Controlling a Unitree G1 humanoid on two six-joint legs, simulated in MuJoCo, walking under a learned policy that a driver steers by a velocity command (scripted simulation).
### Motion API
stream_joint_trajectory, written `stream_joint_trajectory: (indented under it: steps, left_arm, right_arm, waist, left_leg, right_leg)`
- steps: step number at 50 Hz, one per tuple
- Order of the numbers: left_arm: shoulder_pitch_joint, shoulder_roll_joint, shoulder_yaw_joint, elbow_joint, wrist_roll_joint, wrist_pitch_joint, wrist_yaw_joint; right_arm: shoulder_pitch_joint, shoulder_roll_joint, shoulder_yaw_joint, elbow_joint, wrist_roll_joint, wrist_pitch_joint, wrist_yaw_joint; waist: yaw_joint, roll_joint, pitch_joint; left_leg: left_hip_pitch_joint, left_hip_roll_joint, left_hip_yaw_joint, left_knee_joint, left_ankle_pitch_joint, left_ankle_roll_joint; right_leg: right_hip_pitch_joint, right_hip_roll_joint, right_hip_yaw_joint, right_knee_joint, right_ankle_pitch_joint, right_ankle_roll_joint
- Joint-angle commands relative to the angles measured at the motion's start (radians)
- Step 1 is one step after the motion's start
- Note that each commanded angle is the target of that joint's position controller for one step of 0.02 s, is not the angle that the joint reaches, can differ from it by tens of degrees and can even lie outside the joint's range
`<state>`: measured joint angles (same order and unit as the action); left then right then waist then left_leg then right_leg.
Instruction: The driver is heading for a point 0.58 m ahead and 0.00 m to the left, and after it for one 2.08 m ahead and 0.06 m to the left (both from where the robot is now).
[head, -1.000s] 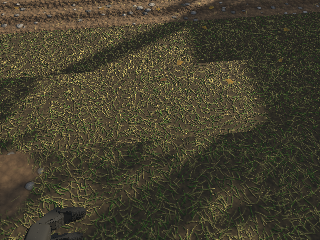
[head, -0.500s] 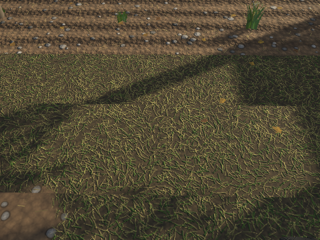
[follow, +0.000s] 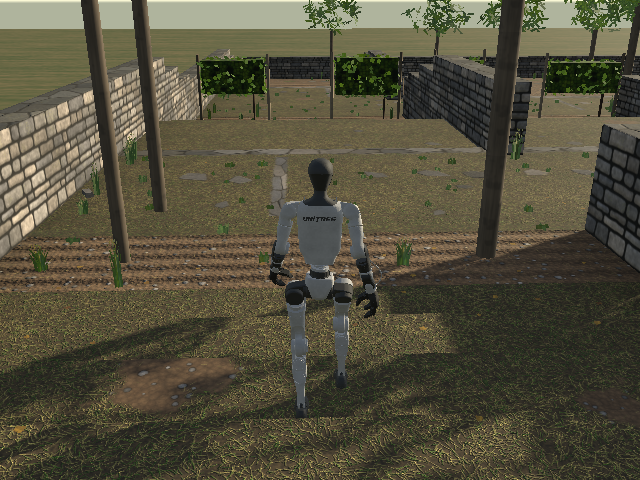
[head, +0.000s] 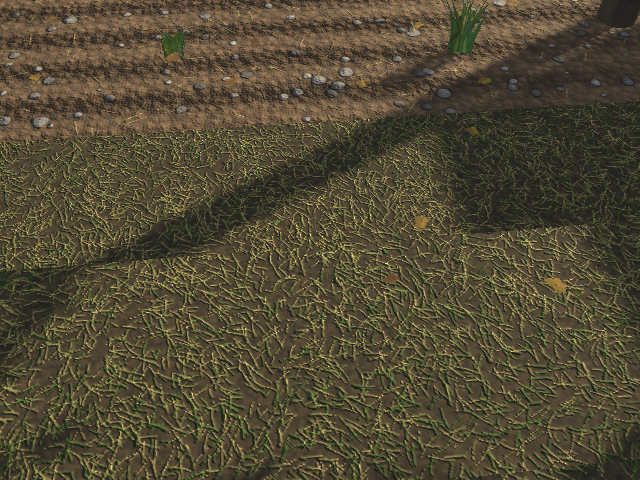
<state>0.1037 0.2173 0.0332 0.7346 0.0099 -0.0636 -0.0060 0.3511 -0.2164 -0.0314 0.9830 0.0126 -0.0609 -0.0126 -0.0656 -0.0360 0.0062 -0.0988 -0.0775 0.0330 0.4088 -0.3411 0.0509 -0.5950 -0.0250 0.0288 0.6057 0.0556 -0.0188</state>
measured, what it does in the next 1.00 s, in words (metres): walks ahead: right foot, then left foot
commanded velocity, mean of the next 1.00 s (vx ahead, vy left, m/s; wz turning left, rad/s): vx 0.20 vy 0.00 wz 0.00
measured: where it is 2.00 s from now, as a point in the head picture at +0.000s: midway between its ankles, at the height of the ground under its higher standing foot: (290, 429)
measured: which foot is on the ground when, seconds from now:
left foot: down 0.00-0.06, up 0.08-0.28, down 0.30-0.76, up 0.78-1.00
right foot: up 0.00-0.02, down 0.04-1.00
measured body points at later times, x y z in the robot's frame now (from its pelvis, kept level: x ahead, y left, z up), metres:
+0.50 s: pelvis +0.09 +0.01 +0.00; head +0.10 +0.02 +0.45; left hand +0.18 +0.26 -0.14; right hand +0.11 -0.25 -0.14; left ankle +0.07 +0.13 -0.73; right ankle +0.16 -0.10 -0.73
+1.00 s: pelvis +0.25 -0.03 +0.01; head +0.27 -0.04 +0.46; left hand +0.24 +0.23 -0.13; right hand +0.39 -0.30 -0.11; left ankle +0.36 +0.15 -0.68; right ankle +0.19 -0.11 -0.73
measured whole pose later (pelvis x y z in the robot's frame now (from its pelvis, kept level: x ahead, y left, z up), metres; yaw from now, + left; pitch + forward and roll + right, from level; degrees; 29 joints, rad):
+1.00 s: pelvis +0.25 -0.03 +0.01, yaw -1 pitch +1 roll +0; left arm 0.37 0.20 0.04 1.01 0.00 -0.08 0.00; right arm 0.12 -0.28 -0.08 0.91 0.01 -0.07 0.00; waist 0.05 0.03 0.01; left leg -0.56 0.09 -0.03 0.78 -0.11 0.03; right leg -0.03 0.05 -0.03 0.25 -0.23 -0.07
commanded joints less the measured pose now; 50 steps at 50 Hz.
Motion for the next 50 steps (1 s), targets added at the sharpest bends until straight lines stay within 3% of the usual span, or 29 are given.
stream_joint_trajectory:
  steps: [1,2,3,4,5,7,8,11,13,15,16,17,19,21,24,26,27,29,32,34,36,37,38,39,40,42,43,45,50]
  left_arm:
    - [0.135,0.082,0.033,-0.014,0.014,-0.003,-0.015]
    - [0.187,0.133,0.049,0.009,0.022,-0.003,-0.010]
    - [0.232,0.180,0.058,0.012,0.037,0.000,-0.007]
    - [0.260,0.114,0.038,0.022,0.023,0.008,-0.007]
    - [0.232,0.080,0.025,0.020,0.008,0.018,-0.011]
    - [0.102,0.079,0.020,0.003,0.002,0.031,-0.013]
    - [0.032,0.093,0.025,-0.010,0.006,0.037,-0.010]
    - [-0.013,0.107,0.035,-0.001,0.022,0.053,0.009]
    - [-0.013,0.096,0.032,0.020,0.003,0.058,0.019]
    - [0.015,0.082,0.027,0.049,0.000,0.059,0.021]
    - [0.028,0.096,0.034,0.047,-0.002,0.063,0.025]
    - [0.031,0.100,0.035,0.051,-0.003,0.062,0.031]
    - [0.050,0.079,0.033,0.066,-0.003,0.057,0.040]
    - [0.088,0.071,0.032,0.090,0.006,0.058,0.042]
    - [0.096,0.067,0.033,0.116,0.000,0.058,0.037]
    - [0.096,0.073,0.037,0.132,-0.008,0.060,0.038]
    - [0.087,0.080,0.040,0.132,-0.014,0.057,0.038]
    - [0.014,0.083,0.041,0.106,-0.029,0.037,0.031]
    - [-0.019,0.073,0.038,0.096,-0.030,-0.006,0.010]
    - [0.011,0.076,0.041,0.113,-0.040,-0.021,-0.004]
    - [0.171,0.093,0.059,0.187,-0.037,-0.019,-0.005]
    - [0.310,0.144,0.081,0.224,-0.036,-0.015,0.002]
    - [0.419,0.251,0.107,0.237,-0.031,-0.017,0.006]
    - [0.428,0.219,0.084,0.238,-0.020,-0.026,-0.004]
    - [0.336,0.164,0.060,0.217,-0.015,-0.034,-0.003]
    - [0.239,0.148,0.049,0.190,-0.016,-0.042,-0.007]
    - [0.223,0.128,0.040,0.189,-0.017,-0.043,-0.007]
    - [0.250,0.113,0.031,0.211,-0.014,-0.038,-0.001]
    - [0.260,0.176,0.040,0.245,-0.006,-0.024,0.013]
  right_arm:
    - [-0.031,-0.148,-0.034,-0.034,0.006,0.017,-0.009]
    - [-0.011,-0.157,-0.038,-0.038,-0.004,0.023,-0.007]
    - [0.108,-0.099,-0.023,-0.021,-0.024,0.018,-0.002]
    - [0.175,-0.052,0.002,0.002,-0.021,0.020,0.009]
    - [0.133,-0.098,-0.011,-0.005,-0.006,0.038,0.015]
    - [0.016,-0.118,-0.025,-0.033,0.002,0.078,-0.001]
    - [-0.008,-0.109,-0.026,-0.042,-0.004,0.097,-0.010]
    - [0.006,-0.071,-0.019,-0.022,-0.011,0.116,-0.023]
    - [0.034,-0.068,-0.020,-0.002,-0.026,0.115,-0.019]
    - [0.014,-0.080,-0.018,-0.015,-0.055,0.114,-0.016]
    - [-0.007,-0.131,-0.027,-0.020,-0.048,0.110,-0.020]
    - [-0.038,-0.140,-0.030,-0.020,-0.037,0.099,-0.024]
    - [-0.087,-0.111,-0.021,-0.018,-0.030,0.072,-0.029]
    - [-0.100,-0.102,-0.018,-0.014,-0.026,0.055,-0.027]
    - [-0.058,-0.102,-0.016,0.005,-0.019,0.047,-0.025]
    - [-0.014,-0.131,-0.027,0.019,-0.012,0.051,-0.028]
    - [0.001,-0.160,-0.037,0.016,-0.006,0.053,-0.029]
    - [0.032,-0.207,-0.052,0.007,0.003,0.043,-0.030]
    - [0.059,-0.181,-0.054,0.020,0.004,0.014,-0.029]
    - [0.032,-0.171,-0.053,0.014,0.016,0.011,-0.023]
    - [-0.043,-0.183,-0.055,-0.005,0.019,0.019,-0.015]
    - [-0.093,-0.173,-0.050,-0.024,0.015,0.014,-0.014]
    - [-0.104,-0.099,-0.032,-0.065,0.012,-0.005,-0.014]
    - [-0.125,-0.117,-0.036,-0.085,0.003,-0.026,-0.013]
    - [-0.110,-0.148,-0.048,-0.080,0.020,-0.038,-0.006]
    - [-0.112,-0.137,-0.051,-0.063,0.026,-0.038,-0.003]
    - [-0.124,-0.147,-0.059,-0.060,0.017,-0.031,-0.005]
    - [-0.140,-0.120,-0.058,-0.069,0.012,-0.019,0.000]
    - [-0.311,-0.066,-0.039,-0.146,-0.003,-0.014,0.022]
  waist:
    - [0.105,0.076,-0.063]
    - [0.111,0.012,-0.102]
    - [0.069,-0.112,-0.208]
    - [0.086,-0.207,-0.330]
    - [0.085,-0.177,-0.302]
    - [0.064,-0.056,-0.156]
    - [0.041,-0.045,-0.108]
    - [0.020,-0.107,-0.101]
    - [-0.003,-0.094,-0.106]
    - [0.003,-0.052,-0.043]
    - [0.035,0.023,0.021]
    - [0.049,0.086,0.055]
    - [0.077,0.146,0.047]
    - [0.086,0.145,0.039]
    - [0.070,0.077,0.035]
    - [0.052,0.093,0.021]
    - [0.039,0.124,0.043]
    - [0.006,0.162,0.123]
    - [0.002,0.189,0.141]
    - [0.033,0.162,0.115]
    - [0.115,0.143,0.052]
    - [0.183,0.076,0.000]
    - [0.207,-0.207,-0.056]
    - [0.203,-0.235,-0.079]
    - [0.146,-0.134,-0.007]
    - [0.107,-0.035,0.052]
    - [0.097,-0.027,0.056]
    - [0.089,-0.044,0.045]
    - [0.100,-0.029,0.046]
  left_leg:
    - [-0.041,0.247,-0.111,0.063,0.795,0.077]
    - [-0.061,0.165,-0.073,0.181,0.707,0.033]
    - [-0.227,0.076,-0.049,0.383,0.373,-0.023]
    - [-0.306,0.037,-0.072,0.595,-0.198,-0.064]
    - [-0.360,0.050,-0.115,0.664,-0.365,-0.078]
    - [-0.402,0.096,-0.110,0.637,-0.313,-0.092]
    - [-0.357,0.115,-0.101,0.528,-0.261,-0.097]
    - [-0.147,0.092,-0.054,0.295,-0.072,-0.092]
    - [-0.036,0.079,-0.027,0.165,0.095,-0.067]
    - [-0.035,0.112,-0.055,0.091,0.080,-0.030]
    - [-0.176,0.134,-0.094,0.032,-0.095,-0.006]
    - [-0.281,0.140,-0.117,-0.016,-0.196,0.003]
    - [-0.331,0.150,-0.134,-0.075,-0.181,-0.014]
    - [-0.318,0.149,-0.138,-0.084,-0.135,-0.025]
    - [-0.262,0.136,-0.124,-0.062,-0.034,-0.026]
    - [-0.227,0.138,-0.137,-0.073,-0.160,0.010]
    - [-0.206,0.171,-0.189,-0.098,-0.251,0.049]
    - [-0.123,0.317,-0.374,-0.184,-0.324,0.136]
    - [0.013,0.409,-0.449,-0.151,-0.058,0.191]
    - [0.014,0.371,-0.368,-0.111,0.042,0.158]
    - [-0.182,0.265,-0.235,-0.031,0.130,0.096]
    - [-0.308,0.202,-0.155,0.137,0.239,0.054]
    - [-0.508,0.056,0.000,0.499,0.151,-0.026]
    - [-0.626,0.025,-0.096,0.695,-0.189,-0.027]
    - [-0.668,0.097,-0.151,0.764,-0.148,0.001]
    - [-0.649,0.169,-0.125,0.712,0.012,0.020]
    - [-0.616,0.197,-0.119,0.649,0.072,0.021]
    - [-0.563,0.198,-0.092,0.545,0.136,0.006]
    - [-0.463,0.147,-0.025,0.282,0.328,-0.040]
  right_leg:
    - [0.263,0.028,-0.014,-0.102,0.070,-0.050]
    - [0.391,-0.001,0.013,-0.134,0.421,-0.074]
    - [0.650,-0.156,0.168,-0.073,0.778,-0.182]
    - [0.747,-0.325,0.334,-0.100,0.788,-0.315]
    - [0.684,-0.316,0.392,-0.146,0.542,-0.315]
    - [0.477,-0.258,0.345,-0.236,0.101,-0.247]
    - [0.369,-0.221,0.302,-0.287,-0.064,-0.206]
    - [0.217,-0.144,0.208,-0.349,-0.302,-0.157]
    - [0.168,-0.116,0.173,-0.359,-0.493,-0.123]
    - [0.126,-0.079,0.148,-0.354,-0.645,-0.051]
    - [0.183,-0.035,0.102,-0.331,-0.631,-0.019]
    - [0.265,-0.015,0.073,-0.279,-0.545,-0.004]
    - [0.377,-0.003,0.047,-0.201,-0.369,-0.009]
    - [0.413,0.007,0.024,-0.167,-0.261,-0.016]
    - [0.415,0.002,0.025,-0.161,-0.168,-0.021]
    - [0.382,0.045,-0.024,-0.102,-0.336,-0.023]
    - [0.309,0.071,-0.056,-0.046,-0.442,-0.024]
    - [0.106,0.069,-0.077,0.053,-0.441,-0.036]
    - [-0.035,-0.003,-0.027,0.133,-0.478,-0.067]
    - [0.054,-0.002,-0.050,0.023,-0.456,-0.076]
    - [0.430,0.063,-0.098,-0.088,-0.274,-0.069]
    - [0.619,0.007,0.005,-0.114,-0.284,-0.092]
    - [0.787,-0.209,0.395,-0.287,-0.377,-0.213]
    - [0.811,-0.342,0.663,-0.405,-0.393,-0.297]
    - [0.740,-0.344,0.580,-0.394,-0.407,-0.279]
    - [0.649,-0.270,0.379,-0.417,-0.286,-0.218]
    - [0.620,-0.235,0.289,-0.425,-0.171,-0.188]
    - [0.594,-0.193,0.193,-0.438,-0.034,-0.170]
    - [0.504,-0.139,0.061,-0.455,0.102,-0.172]
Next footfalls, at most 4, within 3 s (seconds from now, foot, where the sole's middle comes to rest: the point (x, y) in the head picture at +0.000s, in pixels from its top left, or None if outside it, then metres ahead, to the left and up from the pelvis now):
0.04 right None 0.23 -0.11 -0.77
0.30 left None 0.11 0.13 -0.77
1.36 left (238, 424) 0.68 0.18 -0.92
1.74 right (340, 402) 0.72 -0.07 -0.92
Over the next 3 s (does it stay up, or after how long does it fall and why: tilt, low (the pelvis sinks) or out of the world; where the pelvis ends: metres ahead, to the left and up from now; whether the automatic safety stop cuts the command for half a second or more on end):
stays up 0.67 0.07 -0.14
